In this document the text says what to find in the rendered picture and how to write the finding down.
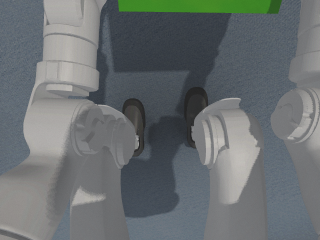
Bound carton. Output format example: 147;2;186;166
118;0;282;14

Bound left robot thigh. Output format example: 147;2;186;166
69;114;132;240

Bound left robot forearm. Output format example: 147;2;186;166
23;0;107;138

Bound robot right upper arm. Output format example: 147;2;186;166
270;86;320;240

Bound robot left upper arm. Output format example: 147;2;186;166
0;97;107;240

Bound robot left foot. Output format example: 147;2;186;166
122;98;146;157

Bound right robot forearm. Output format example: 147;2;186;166
288;0;320;89

